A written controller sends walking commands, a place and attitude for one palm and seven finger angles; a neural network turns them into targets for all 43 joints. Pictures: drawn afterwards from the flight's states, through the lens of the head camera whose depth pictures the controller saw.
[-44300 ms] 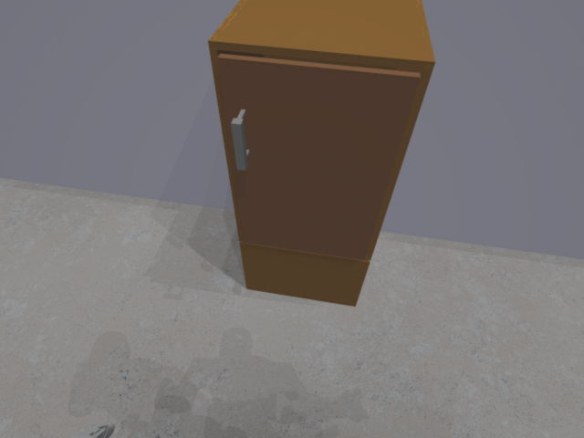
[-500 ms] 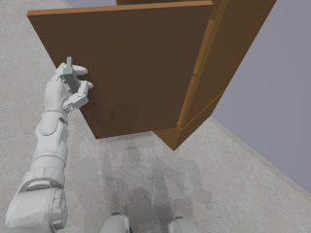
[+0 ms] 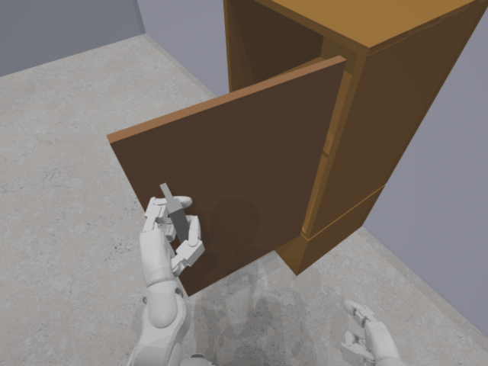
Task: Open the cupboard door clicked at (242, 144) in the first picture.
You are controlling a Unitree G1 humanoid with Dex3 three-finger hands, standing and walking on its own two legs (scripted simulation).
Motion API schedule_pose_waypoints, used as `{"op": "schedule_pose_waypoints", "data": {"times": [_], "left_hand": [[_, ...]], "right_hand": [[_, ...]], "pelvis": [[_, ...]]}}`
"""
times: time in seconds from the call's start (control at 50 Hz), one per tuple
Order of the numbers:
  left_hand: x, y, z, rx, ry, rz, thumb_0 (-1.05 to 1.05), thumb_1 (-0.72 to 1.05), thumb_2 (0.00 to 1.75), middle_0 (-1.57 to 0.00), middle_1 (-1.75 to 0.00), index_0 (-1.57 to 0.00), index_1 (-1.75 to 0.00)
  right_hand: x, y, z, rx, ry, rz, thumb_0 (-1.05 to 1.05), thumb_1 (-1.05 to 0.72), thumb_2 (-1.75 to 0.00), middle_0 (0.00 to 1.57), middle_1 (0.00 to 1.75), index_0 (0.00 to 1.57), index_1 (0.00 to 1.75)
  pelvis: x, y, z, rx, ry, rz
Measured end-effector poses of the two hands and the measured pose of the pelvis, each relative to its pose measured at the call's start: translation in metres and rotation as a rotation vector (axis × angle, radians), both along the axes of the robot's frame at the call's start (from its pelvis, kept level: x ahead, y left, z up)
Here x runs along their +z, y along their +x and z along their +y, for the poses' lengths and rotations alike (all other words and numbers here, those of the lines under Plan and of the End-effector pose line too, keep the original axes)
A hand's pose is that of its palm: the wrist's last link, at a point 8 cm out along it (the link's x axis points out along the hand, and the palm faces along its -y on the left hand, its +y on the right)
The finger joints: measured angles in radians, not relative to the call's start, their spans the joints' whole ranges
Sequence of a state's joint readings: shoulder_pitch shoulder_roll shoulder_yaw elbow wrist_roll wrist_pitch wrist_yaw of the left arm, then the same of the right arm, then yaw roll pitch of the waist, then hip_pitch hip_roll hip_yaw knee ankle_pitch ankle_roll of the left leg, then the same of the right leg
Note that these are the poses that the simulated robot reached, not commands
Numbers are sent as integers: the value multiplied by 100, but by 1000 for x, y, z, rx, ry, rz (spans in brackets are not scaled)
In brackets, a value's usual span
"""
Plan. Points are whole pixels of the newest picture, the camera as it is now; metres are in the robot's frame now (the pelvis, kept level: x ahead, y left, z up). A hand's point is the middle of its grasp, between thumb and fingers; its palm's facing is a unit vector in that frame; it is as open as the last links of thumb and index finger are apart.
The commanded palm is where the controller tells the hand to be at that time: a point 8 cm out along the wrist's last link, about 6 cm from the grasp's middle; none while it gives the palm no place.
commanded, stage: pull the door open along its arc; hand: left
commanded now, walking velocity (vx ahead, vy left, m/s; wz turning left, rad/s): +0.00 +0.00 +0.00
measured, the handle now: (176, 217) +0.35 +0.13 +0.05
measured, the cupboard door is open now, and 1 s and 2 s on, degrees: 84 91 93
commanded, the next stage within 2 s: open thumb and fingers to let go in 0.14 s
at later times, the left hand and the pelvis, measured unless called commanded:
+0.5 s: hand (216, 261) +0.27 +0.06 +0.05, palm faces +0.33 -0.94 +0.01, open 7.3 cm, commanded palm +0.22 +0.11 +0.05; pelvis -0.01 -0.02 +0.00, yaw +2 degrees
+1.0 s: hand (213, 261) +0.27 +0.06 +0.05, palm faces +0.27 -0.96 +0.00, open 14.9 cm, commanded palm +0.23 +0.10 +0.05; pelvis -0.02 +0.01 -0.01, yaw +1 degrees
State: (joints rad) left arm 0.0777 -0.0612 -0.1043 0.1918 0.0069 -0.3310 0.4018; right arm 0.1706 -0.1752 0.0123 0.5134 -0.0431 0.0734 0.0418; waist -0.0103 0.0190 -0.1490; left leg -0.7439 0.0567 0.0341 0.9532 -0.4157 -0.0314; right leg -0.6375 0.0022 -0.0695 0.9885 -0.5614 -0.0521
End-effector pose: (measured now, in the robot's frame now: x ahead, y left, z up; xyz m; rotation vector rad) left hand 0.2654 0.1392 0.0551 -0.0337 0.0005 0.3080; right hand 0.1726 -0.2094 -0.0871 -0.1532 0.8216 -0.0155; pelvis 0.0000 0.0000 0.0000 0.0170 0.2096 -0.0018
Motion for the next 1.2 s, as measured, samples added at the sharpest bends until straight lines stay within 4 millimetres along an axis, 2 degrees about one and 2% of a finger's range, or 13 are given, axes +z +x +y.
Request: {"op": "schedule_pose_waypoints", "data": {"times": [0.24,0.42,0.52,0.72,0.8,0.9,1.04,1.2], "left_hand": [[3,-36,-39,-1,26,29,0,69,76,-34,-132,-37,-134],[-2,-32,-38,38,29,19,1,61,77,-37,-132,-36,-132],[-1,-35,-38,31,21,14,1,42,69,-36,-130,-36,-130],[-1,-36,-33,7,26,0,1,-17,44,-33,-123,-33,-123],[-2,-36,-32,-9,29,-2,0,-34,37,-31,-117,-31,-117],[-2,-34,-31,-22,32,-2,0,-44,33,-29,-101,-28,-101],[-2,-28,-30,-38,38,-1,-1,-49,31,-27,-73,-26,-74],[-2,-29,-26,-61,47,-2,-1,-50,30,-36,-60,-34,-61]], "right_hand": [[-11,-18,-25,2,-6,29,1,-91,-90,20,30,20,30],[-23,-25,-35,1,-27,45,1,-91,-90,20,30,20,30],[-21,-24,-32,1,-20,29,1,-91,-90,20,30,20,30],[-16,-21,-17,12,-17,-3,1,-91,-90,20,30,20,30],[-14,-20,-10,13,-14,-16,1,-91,-90,20,30,20,30],[-12,-21,0,17,-12,-27,1,-91,-90,20,30,20,30],[-12,-24,10,25,-9,-25,1,-91,-90,20,30,20,30],[-12,-27,17,37,-11,-16,1,-91,-90,20,30,20,30]], "pelvis": [[1,1,-20,27,19,-14],[-5,-6,-24,36,24,-6],[-4,-8,-23,35,23,-9],[-6,-13,-12,33,10,-10],[-7,-14,-7,31,3,-11],[-8,-16,0,29,-5,-14],[-9,-19,7,27,-15,-15],[-9,-23,12,30,-22,-19]]}}
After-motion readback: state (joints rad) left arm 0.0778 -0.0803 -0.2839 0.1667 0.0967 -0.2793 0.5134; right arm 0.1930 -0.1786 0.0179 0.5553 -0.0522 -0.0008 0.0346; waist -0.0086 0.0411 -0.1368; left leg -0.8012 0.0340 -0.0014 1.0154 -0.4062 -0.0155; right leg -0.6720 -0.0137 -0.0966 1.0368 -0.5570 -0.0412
